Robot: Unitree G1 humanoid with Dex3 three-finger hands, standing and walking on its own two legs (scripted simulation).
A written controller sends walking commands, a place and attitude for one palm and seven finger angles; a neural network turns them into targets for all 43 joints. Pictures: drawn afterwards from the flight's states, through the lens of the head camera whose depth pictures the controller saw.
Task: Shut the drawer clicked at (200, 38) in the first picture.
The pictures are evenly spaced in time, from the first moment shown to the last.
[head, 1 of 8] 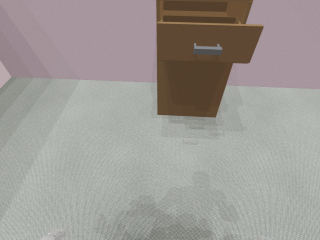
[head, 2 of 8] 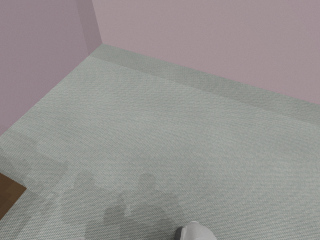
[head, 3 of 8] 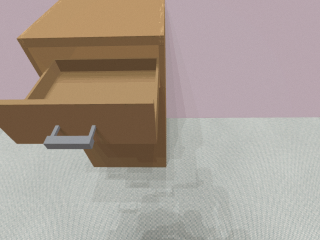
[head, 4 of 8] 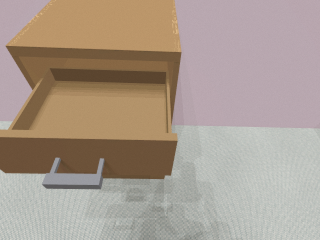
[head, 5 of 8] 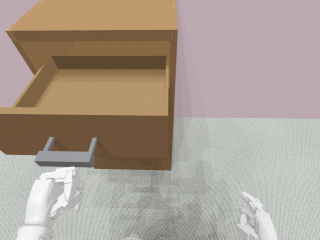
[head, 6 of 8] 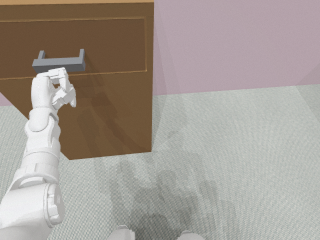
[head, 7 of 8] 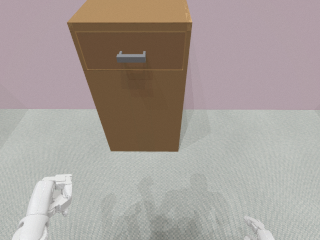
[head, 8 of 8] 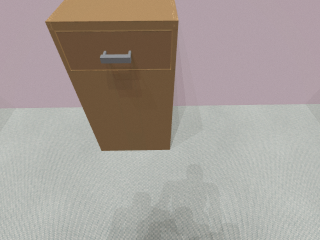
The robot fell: no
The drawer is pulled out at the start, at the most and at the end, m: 0.29 0.30 0.00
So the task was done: yes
